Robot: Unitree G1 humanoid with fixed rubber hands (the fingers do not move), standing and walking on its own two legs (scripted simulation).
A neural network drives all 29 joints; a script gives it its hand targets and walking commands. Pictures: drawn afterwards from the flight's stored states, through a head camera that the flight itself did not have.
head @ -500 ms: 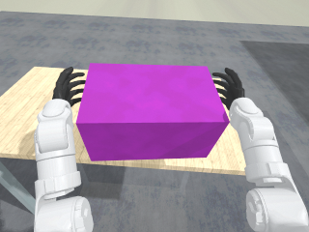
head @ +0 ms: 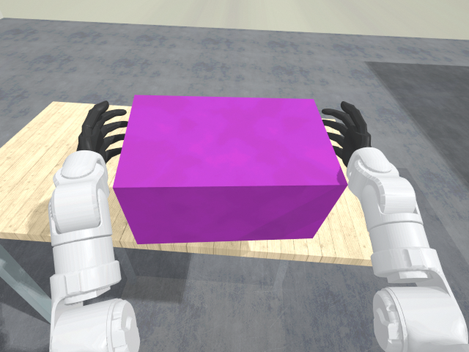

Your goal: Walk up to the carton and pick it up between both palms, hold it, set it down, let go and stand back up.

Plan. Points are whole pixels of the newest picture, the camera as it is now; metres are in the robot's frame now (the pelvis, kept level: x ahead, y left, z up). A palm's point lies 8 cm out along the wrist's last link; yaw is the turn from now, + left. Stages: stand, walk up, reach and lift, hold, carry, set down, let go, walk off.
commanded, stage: hold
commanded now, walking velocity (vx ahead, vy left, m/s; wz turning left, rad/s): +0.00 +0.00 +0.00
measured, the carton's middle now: (227, 169) +0.38 +0.01 +0.14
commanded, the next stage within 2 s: set down in 1.50 s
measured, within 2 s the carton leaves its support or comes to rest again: neither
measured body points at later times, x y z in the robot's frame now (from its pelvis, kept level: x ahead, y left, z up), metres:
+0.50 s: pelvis +0.00 +0.00 +0.00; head -0.04 +0.02 +0.45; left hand +0.36 +0.22 +0.20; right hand +0.37 -0.20 +0.19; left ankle +0.03 +0.11 -0.75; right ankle +0.01 -0.11 -0.75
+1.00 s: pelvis +0.00 +0.00 +0.00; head -0.03 +0.02 +0.45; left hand +0.36 +0.21 +0.18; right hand +0.37 -0.20 +0.18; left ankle +0.03 +0.11 -0.75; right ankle +0.01 -0.11 -0.75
